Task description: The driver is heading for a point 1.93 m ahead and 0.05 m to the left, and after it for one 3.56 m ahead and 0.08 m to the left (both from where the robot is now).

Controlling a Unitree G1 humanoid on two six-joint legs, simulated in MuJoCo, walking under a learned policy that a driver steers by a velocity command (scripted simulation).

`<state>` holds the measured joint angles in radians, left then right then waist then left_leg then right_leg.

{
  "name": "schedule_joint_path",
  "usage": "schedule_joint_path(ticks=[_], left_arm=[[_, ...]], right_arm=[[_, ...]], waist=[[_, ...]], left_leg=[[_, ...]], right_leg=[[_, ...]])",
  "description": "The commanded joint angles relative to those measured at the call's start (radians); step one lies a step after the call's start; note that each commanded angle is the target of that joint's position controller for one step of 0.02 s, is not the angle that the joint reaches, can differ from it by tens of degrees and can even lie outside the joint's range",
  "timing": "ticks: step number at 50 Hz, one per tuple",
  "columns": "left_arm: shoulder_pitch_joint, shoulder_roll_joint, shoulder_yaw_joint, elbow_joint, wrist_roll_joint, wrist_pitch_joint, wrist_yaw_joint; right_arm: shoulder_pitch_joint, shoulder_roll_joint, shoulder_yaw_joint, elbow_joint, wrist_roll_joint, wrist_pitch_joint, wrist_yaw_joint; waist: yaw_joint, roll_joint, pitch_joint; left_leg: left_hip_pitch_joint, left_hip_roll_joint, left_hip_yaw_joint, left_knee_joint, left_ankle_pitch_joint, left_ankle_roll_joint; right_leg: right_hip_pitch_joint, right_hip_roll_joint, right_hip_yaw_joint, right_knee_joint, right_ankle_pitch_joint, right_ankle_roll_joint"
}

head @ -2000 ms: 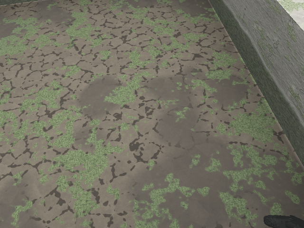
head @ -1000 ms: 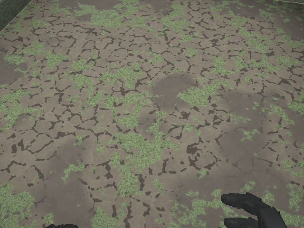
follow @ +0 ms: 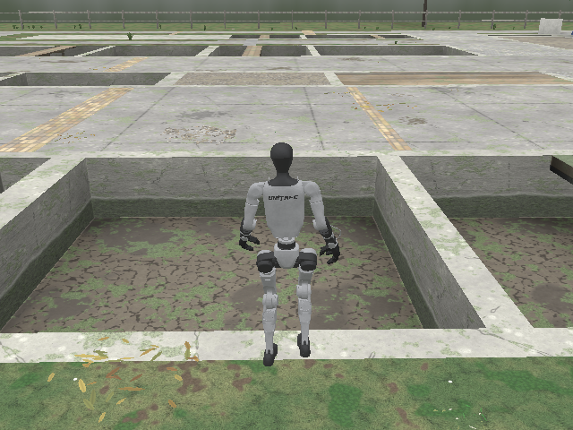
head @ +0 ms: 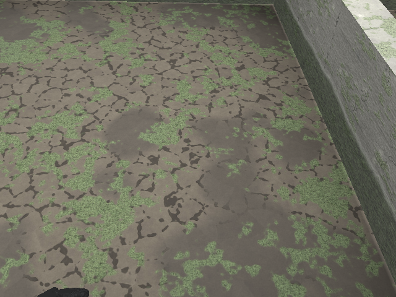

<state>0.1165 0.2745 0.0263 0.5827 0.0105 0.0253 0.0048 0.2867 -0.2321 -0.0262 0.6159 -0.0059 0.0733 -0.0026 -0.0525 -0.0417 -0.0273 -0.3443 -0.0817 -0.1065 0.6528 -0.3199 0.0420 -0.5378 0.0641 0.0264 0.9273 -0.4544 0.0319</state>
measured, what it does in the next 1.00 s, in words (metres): steps on the spot: right foot, then left foot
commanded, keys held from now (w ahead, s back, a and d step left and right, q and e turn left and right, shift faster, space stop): q+shift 0.20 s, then shift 0.10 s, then e+shift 0.24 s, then w+e+shift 0.36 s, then w+shift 0.10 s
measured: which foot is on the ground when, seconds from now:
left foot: down 0.00-0.24, up 0.26-0.74, down 0.76-1.00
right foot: up 0.00-0.22, down 0.24-0.74, up 0.76-1.00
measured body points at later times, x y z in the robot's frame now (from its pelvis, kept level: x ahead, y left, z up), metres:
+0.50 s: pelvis +0.01 -0.05 +0.01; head +0.05 -0.08 +0.46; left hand +0.05 +0.21 -0.08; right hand +0.24 -0.26 -0.10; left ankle -0.08 +0.13 -0.58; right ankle +0.08 -0.11 -0.72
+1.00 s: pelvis +0.02 -0.01 +0.00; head +0.05 +0.00 +0.45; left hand +0.28 +0.21 -0.07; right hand +0.10 -0.29 -0.10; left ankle +0.00 +0.09 -0.72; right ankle +0.11 -0.17 -0.66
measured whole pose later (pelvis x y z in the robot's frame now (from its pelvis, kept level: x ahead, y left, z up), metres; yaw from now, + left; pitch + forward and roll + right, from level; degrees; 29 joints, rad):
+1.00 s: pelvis +0.02 -0.01 +0.00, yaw -9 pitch +2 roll +1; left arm 0.06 0.30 0.06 0.57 0.02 0.07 -0.01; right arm 0.24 -0.25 0.00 0.65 -0.03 -0.02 -0.02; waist -0.04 -0.05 0.02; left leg -0.28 0.01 0.12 0.62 -0.38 0.02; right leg -0.73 0.07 0.16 1.05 -0.13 0.00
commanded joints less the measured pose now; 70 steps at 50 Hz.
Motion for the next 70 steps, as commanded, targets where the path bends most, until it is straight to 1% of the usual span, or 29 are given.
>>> schedule_joint_path(ticks=[1, 5, 10, 11, 12, 13, 14, 15, 16, 20, 23, 27, 28, 30, 33, 35, 37, 38, 39, 41, 44, 50, 55, 57, 58, 59, 61, 66, 70], left_arm=[[-0.138, 0.045, 0.015, -0.107, 0.017, -0.018, -0.004], [-0.142, 0.022, -0.002, -0.083, 0.021, 0.019, -0.017], [-0.028, 0.026, -0.011, -0.06, -0.022, 0.015, -0.006], [0.067, 0.048, -0.004, -0.03, -0.006, 0.009, 0.009], [0.101, 0.089, 0.003, -0.038, 0.007, -0.003, 0.023], [0.088, 0.175, 0.014, -0.073, 0.012, -0.005, 0.023], [0.163, 0.145, 0.019, -0.035, 0.009, -0.013, 0.019], [0.125, 0.111, 0.006, -0.032, 0.0, -0.016, 0.013], [0.034, 0.111, 0.007, -0.063, 0.044, -0.003, 0.023], [-0.028, 0.005, -0.061, -0.078, 0.001, 0.017, 0.001], [0.066, 0.11, -0.026, -0.078, -0.028, 0.031, 0.009], [0.223, 0.144, 0.011, -0.042, -0.028, 0.049, 0.044], [0.214, 0.139, 0.037, -0.02, -0.036, 0.024, 0.012], [0.211, 0.134, 0.049, -0.019, -0.022, 0.019, -0.012], [0.134, 0.124, 0.063, -0.029, 0.005, 0.066, -0.02], [0.072, 0.115, 0.066, -0.043, -0.003, 0.085, -0.018], [-0.045, 0.113, 0.075, -0.083, -0.039, 0.061, -0.005], [-0.016, 0.013, 0.053, -0.082, -0.061, 0.044, 0.004], [-0.109, 0.033, 0.054, -0.144, -0.048, 0.023, 0.006], [-0.13, 0.101, 0.071, -0.135, -0.007, 0.007, -0.001], [-0.007, 0.103, 0.071, -0.061, -0.001, 0.031, -0.018], [-0.096, 0.028, 0.014, -0.091, 0.013, 0.032, -0.01], [-0.181, 0.01, -0.017, -0.141, 0.007, 0.014, -0.017], [0.013, 0.009, -0.021, -0.078, 0.031, -0.007, -0.003], [0.026, 0.094, 0.013, -0.054, 0.016, -0.02, -0.003], [0.089, 0.126, 0.02, -0.049, 0.004, -0.017, -0.008], [0.077, 0.105, 0.012, -0.049, 0.02, -0.021, 0.012], [-0.1, -0.017, -0.038, -0.091, 0.03, -0.072, 0.006], [-0.125, 0.024, -0.027, -0.084, 0.023, -0.072, -0.003]], right_arm=[[-0.083, -0.184, -0.069, -0.088, 0.003, -0.027, -0.032], [-0.107, -0.191, -0.074, -0.092, 0.006, -0.02, -0.02], [-0.146, -0.24, -0.095, -0.109, 0.003, 0.008, -0.007], [-0.151, -0.235, -0.092, -0.115, 0.011, 0.002, -0.009], [-0.047, -0.164, -0.079, -0.092, 0.04, -0.001, -0.013], [-0.036, -0.132, -0.074, -0.118, 0.056, 0.002, -0.019], [-0.083, -0.217, -0.097, -0.088, 0.011, -0.012, -0.034], [-0.082, -0.211, -0.102, -0.073, 0.009, -0.009, -0.038], [-0.009, -0.164, -0.072, -0.048, 0.055, 0.005, -0.056], [-0.025, -0.115, -0.036, -0.035, 0.041, 0.033, -0.068], [-0.102, -0.14, -0.021, -0.097, 0.029, 0.034, -0.077], [-0.173, -0.101, 0.007, -0.129, 0.033, 0.0, -0.081], [-0.149, -0.188, -0.032, -0.071, -0.01, 0.02, -0.059], [-0.194, -0.15, -0.024, -0.081, -0.013, 0.035, -0.054], [-0.253, -0.082, 0.001, -0.117, 0.003, 0.026, -0.047], [-0.18, -0.064, 0.007, -0.104, 0.003, 0.002, -0.044], [0.035, -0.087, -0.01, -0.025, -0.017, -0.022, -0.042], [0.078, -0.142, -0.019, -0.031, -0.028, -0.038, -0.047], [0.031, -0.252, -0.048, -0.044, -0.049, -0.05, -0.047], [-0.119, -0.196, -0.033, -0.076, -0.044, -0.075, -0.039], [-0.202, -0.109, 0.007, -0.085, -0.026, -0.089, -0.024], [-0.075, -0.13, 0.008, -0.026, -0.025, -0.114, -0.018], [-0.055, -0.152, -0.008, -0.017, -0.027, -0.071, -0.036], [-0.066, -0.15, -0.011, -0.012, 0.008, -0.051, -0.037], [-0.072, -0.08, 0.011, -0.06, 0.017, -0.06, -0.026], [-0.185, -0.081, 0.008, -0.096, 0.015, -0.071, -0.032], [-0.201, -0.1, -0.02, -0.095, 0.023, -0.076, -0.037], [-0.099, -0.035, -0.014, -0.075, -0.01, -0.015, -0.048], [-0.164, -0.04, 0.005, -0.1, -0.017, 0.001, -0.023]], waist=[[0.046, 0.139, -0.032], [0.042, 0.127, -0.067], [0.058, 0.231, -0.039], [0.094, 0.183, -0.045], [0.068, -0.01, -0.133], [0.063, -0.233, -0.118], [0.106, -0.138, -0.067], [0.051, -0.096, -0.055], [0.008, -0.125, -0.071], [-0.03, -0.018, -0.004], [0.0, -0.024, 0.012], [0.063, -0.084, -0.037], [0.075, -0.119, -0.095], [0.105, -0.158, -0.093], [0.115, -0.173, -0.043], [0.088, -0.179, -0.043], [-0.046, -0.119, -0.029], [-0.068, 0.207, -0.051], [-0.062, 0.272, 0.033], [0.024, 0.171, 0.069], [0.084, 0.21, 0.035], [0.028, 0.181, -0.023], [-0.002, 0.172, -0.071], [0.091, 0.085, -0.159], [0.099, -0.121, -0.267], [0.196, -0.259, -0.23], [0.167, -0.118, -0.125], [0.021, -0.117, -0.103], [0.02, -0.115, -0.113]], left_leg=[[0.189, 0.222, -0.407, -0.239, 0.295, 0.185], [0.033, 0.125, -0.336, -0.219, 0.24, 0.142], [-0.049, 0.095, -0.471, -0.25, 0.048, 0.091], [-0.133, 0.085, -0.448, -0.2, -0.089, 0.041], [-0.223, 0.011, -0.304, 0.061, -0.343, -0.02], [-0.392, -0.126, -0.11, 0.279, -0.459, -0.064], [-0.409, -0.086, -0.134, 0.387, -0.354, -0.082], [-0.382, -0.074, -0.127, 0.47, -0.272, -0.094], [-0.327, -0.023, -0.166, 0.629, -0.203, -0.105], [-0.281, -0.007, -0.12, 0.83, -0.086, -0.147], [-0.401, 0.052, -0.036, 0.812, -0.029, -0.177], [-0.43, 0.066, -0.053, 0.619, 0.002, -0.174], [-0.4, 0.068, 0.001, 0.499, -0.029, -0.158], [-0.288, 0.04, 0.042, 0.316, -0.085, -0.139], [-0.14, 0.006, 0.06, 0.08, -0.127, -0.126], [0.059, -0.009, 0.081, -0.032, -0.032, -0.077], [0.46, 0.024, 0.103, -0.142, 0.012, -0.011], [0.491, 0.304, -0.186, -0.233, -0.219, 0.011], [0.358, 0.446, -0.423, -0.343, -0.33, 0.021], [0.171, 0.419, -0.401, -0.359, -0.354, 0.037], [0.062, 0.279, -0.065, -0.284, 0.073, -0.028], [0.122, 0.303, 0.087, -0.179, 0.604, 0.034], [0.181, 0.331, 0.046, -0.143, 0.665, 0.108], [0.11, 0.254, 0.057, 0.054, 0.754, 0.074], [-0.109, 0.123, 0.143, 0.168, 0.44, -0.007], [-0.232, 0.025, 0.097, 0.328, -0.136, -0.028], [-0.311, -0.011, -0.056, 0.573, -0.205, -0.053], [-0.195, 0.025, -0.048, 0.54, -0.066, -0.076], [-0.022, 0.083, 0.074, 0.289, 0.043, -0.038]], right_leg=[[-0.263, -0.015, 0.049, 0.163, 0.081, 0.01], [-0.053, 0.03, 0.009, 0.054, 0.164, 0.0], [0.269, 0.048, 0.052, -0.371, 0.13, -0.026], [0.43, -0.017, 0.08, -0.483, 0.239, -0.051], [0.616, -0.22, 0.249, -0.54, 0.138, -0.076], [0.59, -0.428, 0.544, -0.588, 0.296, -0.126], [0.503, -0.399, 0.557, -0.582, 0.48, -0.129], [0.446, -0.36, 0.477, -0.562, 0.53, -0.126], [0.389, -0.322, 0.475, -0.572, 0.418, -0.154], [0.2, -0.192, 0.386, -0.649, 0.129, -0.224], [0.324, -0.191, 0.464, -0.641, 0.109, -0.261], [0.484, -0.187, 0.527, -0.609, 0.189, -0.269], [0.511, -0.151, 0.406, -0.589, 0.264, -0.228], [0.455, -0.097, 0.423, -0.621, 0.061, -0.221], [0.318, -0.08, 0.467, -0.596, 0.018, -0.224], [0.158, -0.074, 0.494, -0.59, -0.003, -0.202], [-0.221, 0.019, 0.42, -0.52, -0.158, -0.093], [-0.335, 0.119, 0.262, -0.111, -0.215, -0.086], [-0.512, 0.125, 0.187, 0.058, -0.033, -0.088], [-0.456, 0.047, 0.201, 0.173, 0.134, -0.072], [-0.287, 0.027, 0.159, 0.234, 0.271, -0.024], [-0.134, -0.025, 0.101, 0.025, 0.344, -0.043], [0.109, -0.05, -0.056, -0.236, 0.097, -0.067], [0.435, -0.059, -0.04, -0.311, 0.429, -0.104], [0.651, -0.147, 0.071, -0.266, 0.549, -0.13], [0.596, -0.296, 0.244, -0.394, 0.6, -0.162], [0.444, -0.37, 0.239, -0.392, 0.717, -0.199], [0.202, -0.348, 0.086, -0.429, 0.726, -0.15], [0.153, -0.319, -0.022, -0.421, 0.588, -0.1]])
